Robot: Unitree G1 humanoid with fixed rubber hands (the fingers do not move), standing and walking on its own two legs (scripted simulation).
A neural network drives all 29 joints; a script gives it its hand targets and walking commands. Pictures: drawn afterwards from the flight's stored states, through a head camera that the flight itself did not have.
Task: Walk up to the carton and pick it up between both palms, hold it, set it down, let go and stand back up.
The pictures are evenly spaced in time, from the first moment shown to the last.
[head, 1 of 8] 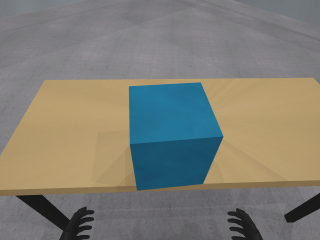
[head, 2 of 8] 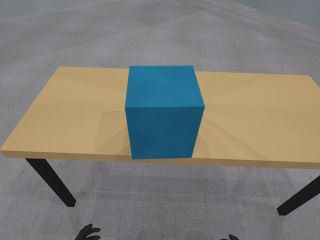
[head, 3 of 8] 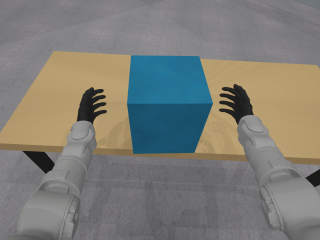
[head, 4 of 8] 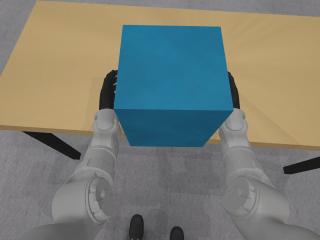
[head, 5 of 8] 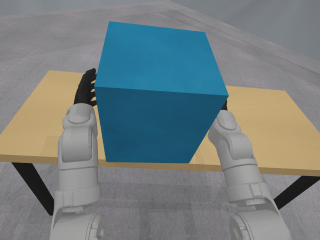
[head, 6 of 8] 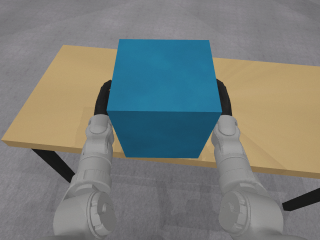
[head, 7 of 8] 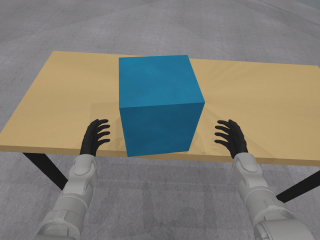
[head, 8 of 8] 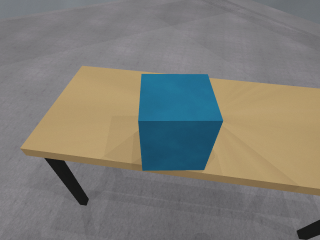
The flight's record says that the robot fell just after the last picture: no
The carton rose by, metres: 0.23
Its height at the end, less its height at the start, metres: +0.00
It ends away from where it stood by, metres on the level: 0.03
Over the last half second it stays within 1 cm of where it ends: yes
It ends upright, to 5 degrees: yes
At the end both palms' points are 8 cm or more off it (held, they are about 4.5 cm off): yes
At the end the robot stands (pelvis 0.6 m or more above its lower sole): yes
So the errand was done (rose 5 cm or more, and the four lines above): yes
